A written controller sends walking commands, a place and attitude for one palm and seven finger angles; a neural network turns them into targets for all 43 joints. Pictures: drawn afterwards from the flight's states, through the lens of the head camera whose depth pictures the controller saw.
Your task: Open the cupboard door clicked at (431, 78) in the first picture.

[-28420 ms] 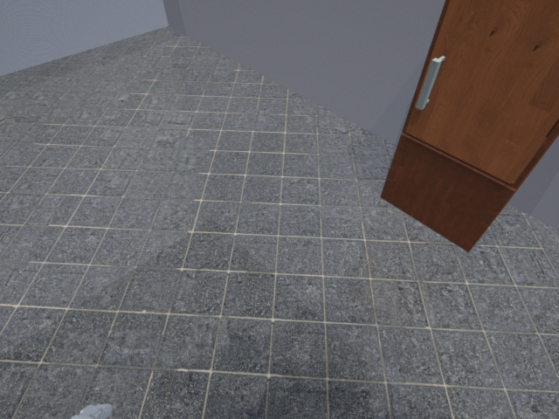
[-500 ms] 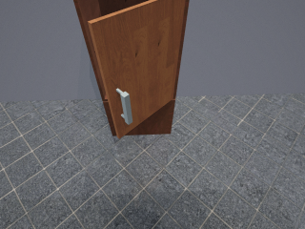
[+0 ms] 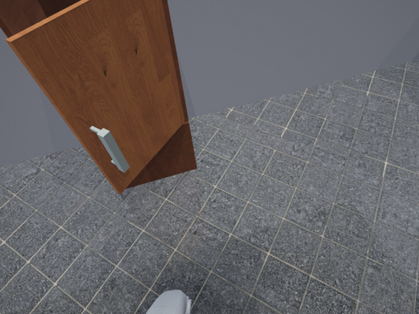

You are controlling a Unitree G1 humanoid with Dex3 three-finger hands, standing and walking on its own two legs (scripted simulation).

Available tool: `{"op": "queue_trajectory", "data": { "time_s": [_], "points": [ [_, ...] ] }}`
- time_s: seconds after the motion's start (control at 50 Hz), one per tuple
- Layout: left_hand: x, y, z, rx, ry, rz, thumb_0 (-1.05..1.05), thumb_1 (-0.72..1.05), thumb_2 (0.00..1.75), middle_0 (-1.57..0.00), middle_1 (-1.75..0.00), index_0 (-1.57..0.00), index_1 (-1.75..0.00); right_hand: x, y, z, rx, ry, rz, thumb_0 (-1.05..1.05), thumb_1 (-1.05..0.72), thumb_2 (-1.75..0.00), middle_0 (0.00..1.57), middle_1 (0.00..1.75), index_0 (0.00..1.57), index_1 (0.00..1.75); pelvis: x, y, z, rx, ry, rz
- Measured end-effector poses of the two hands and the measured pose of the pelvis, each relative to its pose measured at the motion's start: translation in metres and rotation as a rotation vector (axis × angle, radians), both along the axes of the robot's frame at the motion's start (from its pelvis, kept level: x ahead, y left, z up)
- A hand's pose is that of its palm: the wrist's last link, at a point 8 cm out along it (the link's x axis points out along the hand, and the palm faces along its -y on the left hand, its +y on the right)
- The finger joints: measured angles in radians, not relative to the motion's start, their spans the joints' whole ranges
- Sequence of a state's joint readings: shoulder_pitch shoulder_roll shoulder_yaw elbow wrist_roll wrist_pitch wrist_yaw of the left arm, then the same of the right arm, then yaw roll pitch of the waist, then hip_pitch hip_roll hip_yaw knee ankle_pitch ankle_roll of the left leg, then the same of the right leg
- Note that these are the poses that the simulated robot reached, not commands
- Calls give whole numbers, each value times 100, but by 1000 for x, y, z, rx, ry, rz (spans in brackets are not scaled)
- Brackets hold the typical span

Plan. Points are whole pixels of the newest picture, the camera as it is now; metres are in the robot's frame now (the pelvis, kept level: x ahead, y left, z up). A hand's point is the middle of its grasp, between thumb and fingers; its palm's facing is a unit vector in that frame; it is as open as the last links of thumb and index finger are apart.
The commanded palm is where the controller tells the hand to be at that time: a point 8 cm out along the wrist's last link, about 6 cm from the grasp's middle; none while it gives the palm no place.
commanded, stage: walk to a spot facing it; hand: left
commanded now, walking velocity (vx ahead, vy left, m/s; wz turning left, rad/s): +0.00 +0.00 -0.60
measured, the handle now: (109, 149) +0.54 +0.36 -0.11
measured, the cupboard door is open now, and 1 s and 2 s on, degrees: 42 42 42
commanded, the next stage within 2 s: none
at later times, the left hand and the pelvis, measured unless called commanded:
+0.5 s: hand (109, 313) +0.13 +0.25 -0.17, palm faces -0.21 -0.95 -0.25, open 7.4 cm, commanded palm none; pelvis +0.02 +0.04 +0.00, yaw -17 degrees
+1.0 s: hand (180, 272) +0.22 +0.11 -0.17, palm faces -0.58 -0.79 -0.20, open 7.4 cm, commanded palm none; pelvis +0.04 +0.00 -0.01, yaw -35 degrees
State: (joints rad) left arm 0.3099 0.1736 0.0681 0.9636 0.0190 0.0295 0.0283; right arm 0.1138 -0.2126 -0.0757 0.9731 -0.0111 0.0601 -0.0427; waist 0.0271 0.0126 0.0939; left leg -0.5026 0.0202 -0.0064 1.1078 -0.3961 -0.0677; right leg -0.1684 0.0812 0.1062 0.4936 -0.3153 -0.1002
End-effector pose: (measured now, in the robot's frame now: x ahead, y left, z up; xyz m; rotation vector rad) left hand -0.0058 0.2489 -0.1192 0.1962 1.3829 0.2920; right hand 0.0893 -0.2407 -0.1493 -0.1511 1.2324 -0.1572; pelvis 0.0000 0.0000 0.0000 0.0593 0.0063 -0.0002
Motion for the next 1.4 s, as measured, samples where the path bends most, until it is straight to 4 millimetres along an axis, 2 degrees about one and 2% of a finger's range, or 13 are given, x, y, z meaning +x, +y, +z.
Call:
{"op": "queue_trajectory", "data": {
  "time_s": [0.18,0.34,0.42,0.52,0.6,0.7,0.78,0.86,1.0,1.06,1.16,1.28,1.4],
  "points": [
    [22,4,-6,-33,-8,-75,1,90,90,-21,-30,-20,-30,36,7,19,-14,-130,-41,0,-90,-90,20,30,19,30,4,9,1,-20,18,-96],
    [58,37,-24,-53,3,-166,1,90,90,-21,-30,-20,-30,44,21,33,-65,-214,-96,0,-90,-90,20,30,20,30,18,35,-7,-49,40,-187],
    [96,52,-31,-56,-24,-243,1,90,90,-21,-30,-20,-30,17,25,30,-106,-178,-115,0,-90,-90,20,30,20,30,20,45,-11,-64,40,-239],
    [152,47,-20,-63,-91,-356,1,91,90,-20,-30,-19,-30,-45,26,32,-109,-46,-192,0,-90,-90,20,30,20,30,19,44,-2,-89,40,-302],
    [195,23,-13,-68,-134,-470,1,91,90,-20,-30,-19,-30,-101,21,27,-96,42,-302,0,-90,-90,20,30,20,30,19,38,-1,-92,40,-363],
    [241,-29,-10,-61,-214,-617,1,91,90,-20,-30,-19,-30,-167,8,6,-68,128,-437,0,-90,-90,20,30,20,30,17,16,-15,-62,34,-427],
    [253,-64,-8,-56,-248,-698,1,91,90,-20,-30,-19,-30,-197,-2,-4,-67,176,-530,0,-90,-90,20,30,20,30,12,10,-18,-55,19,-484],
    [250,-86,-6,-86,-229,-732,1,91,90,-20,-30,-20,-30,-196,-4,6,-67,136,-580,1,-91,-90,19,30,19,30,14,6,-10,-46,9,-531],
    [251,-99,-18,-166,-167,-770,1,90,90,-21,-30,-20,-30,-163,5,20,-68,12,-623,0,-91,-90,19,30,19,30,37,4,-7,-47,16,-612],
    [261,-101,-29,-180,-125,-790,1,90,90,-21,-30,-20,-30,-156,14,17,-96,-24,-648,0,-90,-90,20,30,20,30,52,4,-14,-70,37,-655],
    [294,-128,-20,-195,-110,-855,1,90,90,-21,-30,-20,-30,-172,43,27,-46,58,-729,0,-90,-90,20,30,20,30,71,-14,-1,-66,48,-721],
    [335,-193,-13,-208,-121,-958,1,91,90,-20,-30,-19,-30,-197,72,27,50,192,-863,0,-90,-90,20,30,20,30,91,-48,3,-60,57,-810],
    [372,-301,-20,-222,-154,-1109,1,91,90,-20,-30,-19,-30,-220,83,13,168,317,-996,0,-90,-90,20,30,20,30,104,-102,-12,-43,51,-881]
  ]
}}
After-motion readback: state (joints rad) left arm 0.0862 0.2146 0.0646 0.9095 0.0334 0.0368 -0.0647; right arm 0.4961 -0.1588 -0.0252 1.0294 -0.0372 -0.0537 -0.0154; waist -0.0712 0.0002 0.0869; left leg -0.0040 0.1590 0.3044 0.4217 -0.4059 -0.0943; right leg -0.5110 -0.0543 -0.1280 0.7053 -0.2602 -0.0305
